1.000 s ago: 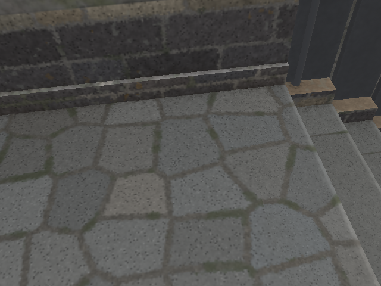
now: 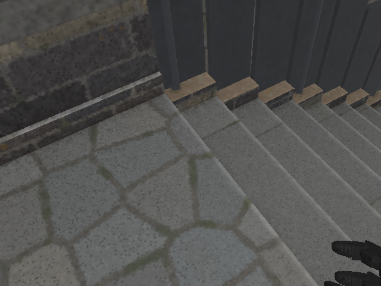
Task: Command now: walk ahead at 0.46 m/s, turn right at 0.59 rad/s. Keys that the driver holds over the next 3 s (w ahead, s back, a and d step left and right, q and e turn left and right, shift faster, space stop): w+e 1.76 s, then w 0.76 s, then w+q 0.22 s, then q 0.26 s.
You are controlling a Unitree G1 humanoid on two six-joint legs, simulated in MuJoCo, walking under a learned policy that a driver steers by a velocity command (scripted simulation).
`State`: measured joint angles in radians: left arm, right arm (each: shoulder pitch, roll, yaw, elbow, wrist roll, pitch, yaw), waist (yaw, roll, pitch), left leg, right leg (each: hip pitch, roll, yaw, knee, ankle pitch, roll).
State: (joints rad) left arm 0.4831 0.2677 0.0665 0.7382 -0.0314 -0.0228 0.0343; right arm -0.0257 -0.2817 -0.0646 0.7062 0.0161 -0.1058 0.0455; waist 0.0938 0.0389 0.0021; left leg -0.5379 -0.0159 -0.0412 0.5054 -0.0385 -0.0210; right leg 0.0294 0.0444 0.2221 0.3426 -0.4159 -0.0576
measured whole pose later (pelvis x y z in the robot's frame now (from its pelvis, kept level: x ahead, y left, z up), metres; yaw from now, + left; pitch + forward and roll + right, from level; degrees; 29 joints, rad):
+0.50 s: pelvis +0.27 -0.03 -0.01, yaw -18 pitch +2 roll +3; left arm 0.08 0.27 0.07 0.55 -0.02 -0.02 -0.05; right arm 0.36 -0.30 -0.07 0.89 0.02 -0.06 -0.01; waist -0.09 -0.02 0.05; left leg 0.09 0.04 0.23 0.37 -0.45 -0.05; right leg -0.60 -0.04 -0.03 0.67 -0.10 -0.09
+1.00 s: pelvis +0.52 -0.12 -0.01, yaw -36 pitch +1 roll +1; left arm 0.40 0.28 0.07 0.66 -0.02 0.00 0.02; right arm 0.12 -0.29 -0.05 0.73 -0.01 -0.11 0.04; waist 0.04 0.02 -0.04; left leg -0.55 0.01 -0.05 0.83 -0.04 0.01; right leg -0.16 0.12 0.25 0.64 -0.46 -0.06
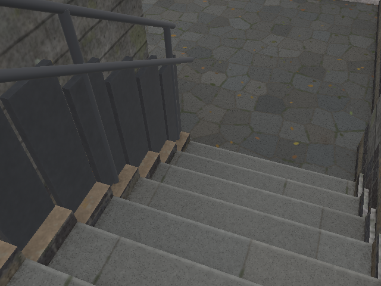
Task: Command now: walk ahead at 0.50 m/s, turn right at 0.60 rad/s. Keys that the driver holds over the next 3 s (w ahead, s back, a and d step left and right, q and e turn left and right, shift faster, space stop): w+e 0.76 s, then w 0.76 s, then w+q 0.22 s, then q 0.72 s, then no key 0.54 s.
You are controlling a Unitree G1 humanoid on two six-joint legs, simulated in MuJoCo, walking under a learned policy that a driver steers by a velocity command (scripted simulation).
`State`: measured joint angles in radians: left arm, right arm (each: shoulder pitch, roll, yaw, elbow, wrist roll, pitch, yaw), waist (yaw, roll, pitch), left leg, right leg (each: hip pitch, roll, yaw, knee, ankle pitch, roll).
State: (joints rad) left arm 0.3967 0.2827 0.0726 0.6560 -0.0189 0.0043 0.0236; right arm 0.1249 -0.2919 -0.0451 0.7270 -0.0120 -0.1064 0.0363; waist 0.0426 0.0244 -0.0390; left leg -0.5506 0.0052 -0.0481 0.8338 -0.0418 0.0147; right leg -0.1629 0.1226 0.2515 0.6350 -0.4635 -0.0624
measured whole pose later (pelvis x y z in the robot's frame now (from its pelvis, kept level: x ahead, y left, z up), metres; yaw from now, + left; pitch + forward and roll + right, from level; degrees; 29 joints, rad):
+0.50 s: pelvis +0.22 -0.04 -0.15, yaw -17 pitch +1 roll +3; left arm 0.18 0.24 0.07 0.67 -0.01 -0.01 -0.05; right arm 0.48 -0.26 -0.06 0.86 0.01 -0.06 -0.04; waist -0.06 -0.03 0.01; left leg -0.36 0.14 0.10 1.61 -0.77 -0.05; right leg -0.33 0.04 0.02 0.48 0.01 -0.11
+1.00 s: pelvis +0.49 -0.10 -0.33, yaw -33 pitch +2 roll -3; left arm 0.43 0.23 0.04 0.91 -0.03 -0.02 0.05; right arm 0.22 -0.25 -0.07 0.69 -0.01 -0.09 0.03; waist 0.01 0.06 -0.04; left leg -0.34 0.00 -0.08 0.42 -0.03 0.04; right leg -0.37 0.27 0.17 1.63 -0.87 -0.10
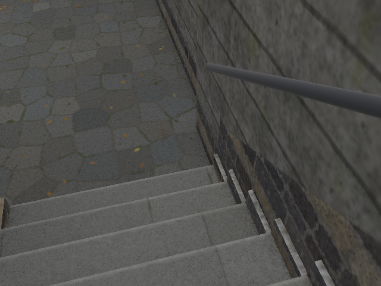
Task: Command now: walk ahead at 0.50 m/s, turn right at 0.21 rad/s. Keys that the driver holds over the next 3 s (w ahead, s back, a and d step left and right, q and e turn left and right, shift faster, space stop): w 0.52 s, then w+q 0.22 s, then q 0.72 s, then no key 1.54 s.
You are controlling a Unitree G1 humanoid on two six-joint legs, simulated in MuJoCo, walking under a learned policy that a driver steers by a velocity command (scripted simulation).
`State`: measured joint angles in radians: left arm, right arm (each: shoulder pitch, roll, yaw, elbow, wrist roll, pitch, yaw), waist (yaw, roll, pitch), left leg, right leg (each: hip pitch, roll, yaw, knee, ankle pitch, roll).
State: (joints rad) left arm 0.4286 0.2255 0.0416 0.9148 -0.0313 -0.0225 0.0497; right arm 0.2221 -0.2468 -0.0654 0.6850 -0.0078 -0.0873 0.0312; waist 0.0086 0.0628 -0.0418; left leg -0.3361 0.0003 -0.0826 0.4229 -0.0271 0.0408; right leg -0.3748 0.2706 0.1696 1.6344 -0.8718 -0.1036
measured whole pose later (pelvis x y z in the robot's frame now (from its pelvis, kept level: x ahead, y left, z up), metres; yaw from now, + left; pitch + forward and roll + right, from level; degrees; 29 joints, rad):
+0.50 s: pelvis +0.25 +0.00 -0.10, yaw +2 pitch +1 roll +2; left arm 0.06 0.25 0.04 0.75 0.00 -0.06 -0.04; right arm 0.52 -0.19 -0.02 0.95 0.02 -0.04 -0.05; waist -0.12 -0.05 -0.05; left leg -0.15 -0.14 -0.07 0.97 -0.83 0.08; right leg -0.52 -0.04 0.09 0.44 0.45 -0.02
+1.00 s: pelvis +0.50 +0.00 -0.25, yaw +11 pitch +1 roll -1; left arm 0.49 0.21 0.02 1.00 -0.03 -0.06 0.10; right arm 0.17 -0.26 -0.07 0.70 -0.02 0.02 0.03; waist 0.02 0.08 0.00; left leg -0.66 -0.01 -0.15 0.68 0.55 -0.03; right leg -0.24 -0.03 -0.15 0.91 -0.68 -0.02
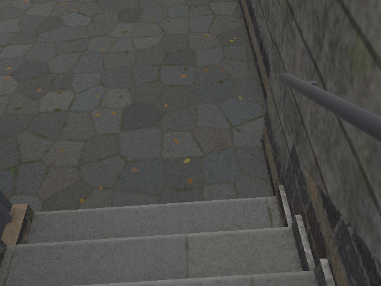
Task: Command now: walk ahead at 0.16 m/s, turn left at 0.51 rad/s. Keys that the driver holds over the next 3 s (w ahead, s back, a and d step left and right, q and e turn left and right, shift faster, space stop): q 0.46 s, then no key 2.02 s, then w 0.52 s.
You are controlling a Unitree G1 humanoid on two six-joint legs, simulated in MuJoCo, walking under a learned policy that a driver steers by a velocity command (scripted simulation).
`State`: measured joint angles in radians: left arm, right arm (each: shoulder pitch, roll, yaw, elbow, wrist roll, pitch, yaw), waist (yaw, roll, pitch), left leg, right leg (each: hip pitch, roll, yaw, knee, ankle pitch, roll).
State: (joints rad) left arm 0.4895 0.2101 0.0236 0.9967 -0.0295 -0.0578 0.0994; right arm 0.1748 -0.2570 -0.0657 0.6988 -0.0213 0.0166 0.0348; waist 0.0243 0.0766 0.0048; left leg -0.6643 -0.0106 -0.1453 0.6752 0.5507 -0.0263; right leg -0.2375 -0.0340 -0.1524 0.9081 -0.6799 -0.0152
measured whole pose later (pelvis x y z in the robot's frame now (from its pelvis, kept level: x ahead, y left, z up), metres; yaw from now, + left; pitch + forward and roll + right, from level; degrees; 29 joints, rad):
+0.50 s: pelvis +0.14 +0.01 -0.14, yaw +20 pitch +2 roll -3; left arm -0.01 0.16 0.00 0.54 0.04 0.04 0.07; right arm 0.31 -0.24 0.02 0.66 0.00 0.09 -0.08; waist -0.03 -0.06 0.07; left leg -0.41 -0.15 -0.26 0.71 -0.29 0.05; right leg -0.94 0.05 0.09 1.54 -0.06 0.11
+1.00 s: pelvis +0.21 -0.03 -0.12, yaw +24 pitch +0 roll -1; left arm 0.31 0.14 -0.02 0.77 -0.01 0.05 0.00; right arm 0.30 -0.21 -0.03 0.68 0.01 0.09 -0.01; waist 0.05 0.05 -0.03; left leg -0.28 0.08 -0.18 0.53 -0.23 -0.05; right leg -0.17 0.08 -0.01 0.42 -0.26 -0.07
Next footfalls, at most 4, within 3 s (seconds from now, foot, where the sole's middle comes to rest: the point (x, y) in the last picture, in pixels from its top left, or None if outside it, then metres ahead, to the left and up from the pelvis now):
0.12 left None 0.18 0.11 -0.90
0.68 right None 0.26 -0.09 -0.90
1.02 left None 0.17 0.17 -0.90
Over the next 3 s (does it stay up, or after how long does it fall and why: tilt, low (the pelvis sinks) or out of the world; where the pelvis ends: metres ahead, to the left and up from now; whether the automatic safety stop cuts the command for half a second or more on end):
stays up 0.31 0.09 -0.15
